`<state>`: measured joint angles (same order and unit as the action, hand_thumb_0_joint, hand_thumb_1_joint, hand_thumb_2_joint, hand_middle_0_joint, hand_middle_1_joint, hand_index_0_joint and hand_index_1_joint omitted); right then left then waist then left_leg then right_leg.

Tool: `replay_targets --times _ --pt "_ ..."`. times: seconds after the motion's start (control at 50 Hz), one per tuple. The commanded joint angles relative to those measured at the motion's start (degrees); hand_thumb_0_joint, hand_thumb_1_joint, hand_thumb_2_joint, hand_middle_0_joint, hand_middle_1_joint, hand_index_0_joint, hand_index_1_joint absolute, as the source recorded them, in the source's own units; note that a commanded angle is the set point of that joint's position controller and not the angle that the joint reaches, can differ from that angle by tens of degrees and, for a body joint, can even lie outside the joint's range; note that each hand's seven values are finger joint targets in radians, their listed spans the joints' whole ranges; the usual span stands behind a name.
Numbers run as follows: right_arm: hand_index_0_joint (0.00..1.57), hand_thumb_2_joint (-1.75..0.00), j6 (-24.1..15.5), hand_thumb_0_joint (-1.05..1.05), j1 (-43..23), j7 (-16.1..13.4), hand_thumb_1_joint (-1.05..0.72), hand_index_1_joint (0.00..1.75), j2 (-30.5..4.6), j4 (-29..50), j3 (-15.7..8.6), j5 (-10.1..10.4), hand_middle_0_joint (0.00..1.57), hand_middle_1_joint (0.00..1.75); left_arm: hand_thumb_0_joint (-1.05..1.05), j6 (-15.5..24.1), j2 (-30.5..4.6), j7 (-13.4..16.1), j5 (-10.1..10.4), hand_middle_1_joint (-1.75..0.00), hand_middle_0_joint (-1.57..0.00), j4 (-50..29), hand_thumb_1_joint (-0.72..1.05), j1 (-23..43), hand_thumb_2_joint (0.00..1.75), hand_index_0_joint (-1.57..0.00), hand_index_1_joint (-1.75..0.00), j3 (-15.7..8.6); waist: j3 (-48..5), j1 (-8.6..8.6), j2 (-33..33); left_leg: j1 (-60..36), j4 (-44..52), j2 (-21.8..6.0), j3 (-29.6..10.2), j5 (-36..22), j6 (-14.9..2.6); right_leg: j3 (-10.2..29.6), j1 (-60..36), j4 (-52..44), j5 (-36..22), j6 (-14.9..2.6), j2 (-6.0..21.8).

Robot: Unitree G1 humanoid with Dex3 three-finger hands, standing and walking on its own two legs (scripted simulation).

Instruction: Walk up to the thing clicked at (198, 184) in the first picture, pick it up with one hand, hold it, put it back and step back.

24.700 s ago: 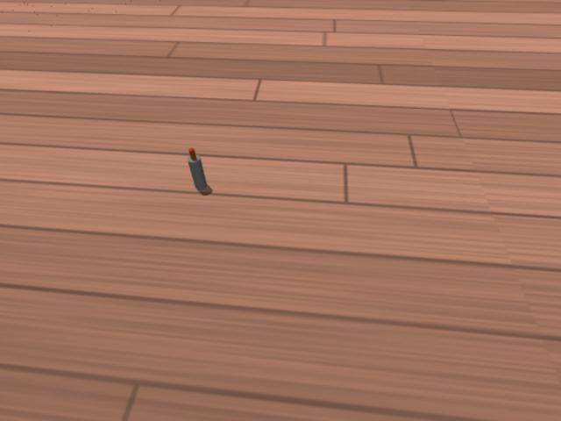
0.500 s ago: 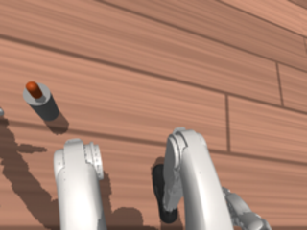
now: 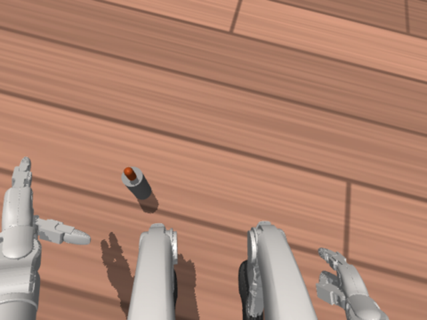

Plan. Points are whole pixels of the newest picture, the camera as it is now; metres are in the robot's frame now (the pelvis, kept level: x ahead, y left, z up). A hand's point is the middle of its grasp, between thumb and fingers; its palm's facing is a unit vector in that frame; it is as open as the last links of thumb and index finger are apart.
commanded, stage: home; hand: left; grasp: from the side
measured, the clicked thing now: (136, 182) +0.46 +0.24 -0.39
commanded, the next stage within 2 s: none
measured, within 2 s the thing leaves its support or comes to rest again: neither
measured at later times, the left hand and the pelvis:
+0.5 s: hand (52, 232) +0.26 +0.21 +0.11, palm faces +0.16 -0.93 -0.34, open 17.5 cm; pelvis +0.07 +0.00 +0.18, yaw +3 degrees
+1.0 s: hand (49, 261) +0.23 +0.19 +0.15, palm faces +0.18 -0.94 -0.28, open 17.6 cm; pelvis +0.07 +0.00 +0.21, yaw +4 degrees
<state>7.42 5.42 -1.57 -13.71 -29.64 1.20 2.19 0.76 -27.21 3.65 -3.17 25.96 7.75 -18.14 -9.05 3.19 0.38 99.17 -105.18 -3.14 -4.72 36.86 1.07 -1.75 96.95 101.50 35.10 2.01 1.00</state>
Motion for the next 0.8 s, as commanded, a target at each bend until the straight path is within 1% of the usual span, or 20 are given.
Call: replay_targets --times 0.0,0.06,0.08,0.12,0.14,0.18,0.22,0.26,0.3,0.34,0.38,0.42,0.46,0.52,0.56,0.58,0.6,0.66,0.72,0.78 --pt "0.20 -0.90 -3.45 0.00 5.20 -2.71 -0.89 0.30 -9.16 5.46 -4.67 0.21 0.20 0.30 0.00 0.62 -9.69 2.70 1.24 -0.05 -0.05 -10.83 -0.59 2.78 0.03 -0.05 -0.05 -1.51 -27.26 0.39 -7.31 -29.07 20.80 1.72 2.83 -7.68 -2.22 -0.23 -23.50 -20.50 -7.40 -3.42 -1.31" --pt "0.20 -0.90 -5.11 0.00 5.44 -3.43 -0.89 0.30 -8.45 5.90 -4.33 0.37 0.20 0.30 0.00 -1.18 -7.01 3.34 1.92 -0.05 -0.05 -11.96 -0.55 -1.51 0.06 -0.05 -0.05 0.89 -24.95 -0.27 -6.12 -33.44 25.33 1.78 3.17 -9.27 -2.10 0.33 -30.19 -25.99 -8.63 -3.16 -1.02" --pt "0.20 -0.90 -5.67 0.00 5.95 -3.65 -0.89 0.30 -8.14 5.99 -4.32 0.39 0.20 0.30 0.00 -1.89 -5.75 3.56 2.02 -0.05 -0.05 -11.93 -0.55 -2.71 0.06 -0.05 -0.05 1.71 -24.37 0.25 -5.35 -34.67 26.53 1.78 3.36 -10.12 -2.12 0.70 -32.76 -27.93 -9.71 -2.92 -0.88" --pt "0.20 -0.90 -6.68 0.00 5.96 -4.13 -0.89 0.30 -7.97 6.34 -4.04 0.53 0.20 0.30 0.00 -3.01 -5.26 4.24 2.32 -0.05 -0.05 -14.29 -0.56 -4.15 0.05 -0.05 -0.05 2.20 -23.63 -0.69 -6.15 -38.93 30.28 1.83 3.18 -10.14 -1.84 0.32 -35.59 -30.54 -9.57 -3.09 -0.78" --pt "0.20 -0.90 -6.95 0.00 6.35 -4.53 -0.89 0.30 -7.98 6.37 -4.17 0.57 0.20 0.30 0.00 -3.78 -5.04 4.69 2.39 -0.05 -0.05 -13.45 -0.55 -7.39 0.05 -0.05 -0.05 2.27 -22.86 -0.73 -5.65 -40.13 31.72 1.93 3.37 -11.32 -1.80 0.46 -38.22 -32.38 -10.62 -2.89 -0.70" --pt "0.20 -0.90 -7.77 0.00 6.91 -4.99 -0.89 0.30 -7.48 6.49 -3.89 0.60 0.20 0.30 0.00 -5.10 -2.35 5.18 2.47 -0.05 -0.05 -14.50 -0.56 -9.63 0.05 -0.05 -0.05 4.52 -21.30 0.00 -4.52 -43.21 34.57 1.93 3.33 -13.19 -1.79 0.04 -41.71 -34.82 -12.82 -2.87 -0.85" --pt "0.20 -0.90 -8.46 0.00 7.36 -5.77 -0.89 0.30 -6.71 7.01 -3.45 0.52 0.20 0.30 0.00 -5.99 -2.56 5.93 2.85 -0.05 -0.05 -19.98 -0.56 -9.88 0.05 -0.05 -0.05 4.82 -22.25 -1.15 -6.12 -47.76 37.01 2.06 3.77 -16.93 -1.58 0.27 -45.94 -37.34 -16.32 -2.82 -0.71" --pt "0.20 -0.90 -9.04 0.00 7.56 -6.41 -0.89 0.30 -6.46 7.18 -3.36 0.47 0.20 0.30 0.00 -7.55 -0.35 6.41 2.90 -0.05 -0.05 -19.23 -0.58 -14.25 0.04 -0.05 -0.05 6.66 -18.48 -0.68 -4.81 -49.56 39.98 2.09 3.76 -17.60 -1.59 -0.13 -48.76 -40.27 -17.04 -2.63 -0.78" --pt "0.20 -0.90 -9.66 0.00 8.30 -6.99 -0.90 0.30 -5.76 7.40 -3.08 0.34 0.20 0.30 0.00 -8.57 1.74 6.70 3.04 -0.05 -0.05 -22.49 -0.58 -15.42 0.04 -0.05 -0.05 8.63 -17.83 -0.39 -5.72 -53.50 42.33 2.02 4.13 -20.47 -1.41 -0.14 -51.97 -42.64 -19.82 -2.54 -0.74" --pt "0.20 -0.90 -9.96 0.00 8.32 -7.53 -0.90 0.30 -5.71 7.79 -2.79 0.18 0.20 0.30 0.00 -9.75 2.12 7.16 3.22 -0.05 -0.05 -24.82 -0.58 -18.43 0.04 -0.05 -0.05 9.47 -15.42 -1.06 -7.06 -56.41 45.74 2.03 4.11 -20.48 -1.14 -0.76 -53.97 -44.99 -19.27 -2.56 -0.93" --pt "0.20 -0.90 -10.45 0.00 8.34 -8.10 -0.90 0.30 -5.21 8.70 -2.69 0.10 0.20 0.30 0.00 -11.07 4.62 7.41 3.34 -0.05 -0.05 -26.05 -0.57 -22.98 0.05 -0.05 -0.05 11.66 -12.85 -0.64 -5.33 -58.56 48.83 1.98 3.86 -19.86 -1.15 -1.42 -56.35 -47.84 -18.83 -2.36 -1.24" --pt "0.20 -0.90 -10.90 0.00 8.28 -8.61 -0.90 0.30 -4.73 9.07 -2.37 0.01 0.20 0.30 0.00 -11.92 5.55 7.67 3.55 -0.05 -0.05 -29.82 -0.60 -25.50 0.03 -0.05 -0.05 12.41 -11.99 -1.32 -6.29 -60.70 51.10 1.99 3.95 -20.92 -0.98 -1.66 -58.86 -49.35 -19.59 -2.54 -1.33" --pt "0.20 -0.90 -11.48 0.00 7.54 -8.99 -0.90 0.30 -4.77 10.08 -2.27 0.00 0.20 0.30 0.00 -12.87 7.15 7.59 3.79 -0.05 -0.05 -32.37 -0.59 -28.87 0.03 -0.05 -0.05 14.50 -9.53 -1.46 -5.35 -62.40 53.03 1.92 3.90 -21.48 -0.89 -2.32 -60.23 -50.83 -19.91 -2.41 -1.73" --pt "0.20 -0.90 -12.35 0.00 7.48 -9.46 -0.90 0.30 -4.37 10.65 -2.09 -0.34 0.20 0.30 0.00 -13.72 7.96 7.63 3.85 -0.04 -0.05 -35.71 -0.60 -32.17 0.03 -0.04 -0.05 14.94 -6.73 -1.44 -3.89 -63.22 54.72 1.86 3.74 -21.88 -1.02 -2.79 -62.22 -52.80 -20.33 -2.27 -1.92" --pt "0.20 -0.90 -13.00 0.00 7.06 -9.52 -0.90 0.30 -4.54 11.29 -2.34 -0.42 0.20 0.30 0.00 -14.16 9.23 7.21 3.73 -0.04 -0.04 -36.28 -0.60 -34.17 0.03 -0.04 -0.05 16.26 -3.87 -1.32 -2.65 -63.38 56.09 1.84 3.63 -20.55 -1.07 -3.08 -61.94 -54.05 -18.90 -2.11 -2.12" --pt "0.20 -0.90 -13.27 0.00 7.12 -9.47 -0.90 0.30 -4.61 11.36 -2.40 -0.57 0.20 0.30 0.00 -14.05 8.79 7.12 3.75 -0.04 -0.04 -37.51 -0.61 -33.55 0.02 -0.04 -0.04 15.40 -3.69 -1.40 -1.78 -63.69 56.57 1.74 3.67 -20.50 -1.07 -2.99 -62.86 -54.51 -18.80 -2.06 -2.06" --pt "0.20 -0.90 -13.49 0.00 6.67 -9.47 -0.90 0.30 -4.51 11.54 -2.38 -0.59 0.20 0.30 0.00 -14.03 8.96 6.99 3.73 -0.04 -0.04 -37.92 -0.60 -34.62 0.02 -0.04 -0.04 15.83 -2.32 -1.66 -2.05 -63.59 57.25 1.88 3.78 -19.60 -1.07 -3.07 -62.68 -55.21 -17.92 -1.98 -2.10" --pt "0.20 -0.90 -14.41 0.00 7.70 -9.49 -0.90 0.30 -4.51 11.41 -2.68 -1.00 0.20 0.30 0.00 -14.08 9.64 6.41 3.52 -0.04 -0.04 -38.86 -0.61 -35.56 0.02 -0.04 -0.04 15.79 -3.26 -1.21 -2.44 -65.47 57.43 1.92 4.26 -22.27 -0.86 -2.87 -64.18 -55.28 -20.35 -1.96 -2.15" --pt "0.20 -0.90 -15.26 0.00 7.39 -9.40 -0.90 0.30 -4.80 11.07 -2.85 -1.25 0.20 0.30 0.00 -13.64 9.92 6.01 3.32 -0.04 -0.04 -37.42 -0.60 -33.31 0.03 -0.04 -0.04 15.51 -1.42 -0.68 -0.73 -65.66 57.45 2.00 4.46 -21.58 -0.97 -2.65 -64.03 -56.04 -19.86 -1.73 -2.08" --pt "0.20 -0.90 -15.97 0.00 7.14 -9.40 -0.90 0.30 -4.64 11.03 -2.73 -1.57 0.20 0.30 0.00 -13.37 10.10 5.76 3.11 -0.04 -0.04 -38.78 -0.60 -32.53 0.02 -0.04 -0.04 15.74 -3.20 -0.91 -1.77 -67.22 57.17 2.36 4.91 -22.64 -0.91 -2.05 -65.44 -56.48 -21.24 -1.59 -1.72"
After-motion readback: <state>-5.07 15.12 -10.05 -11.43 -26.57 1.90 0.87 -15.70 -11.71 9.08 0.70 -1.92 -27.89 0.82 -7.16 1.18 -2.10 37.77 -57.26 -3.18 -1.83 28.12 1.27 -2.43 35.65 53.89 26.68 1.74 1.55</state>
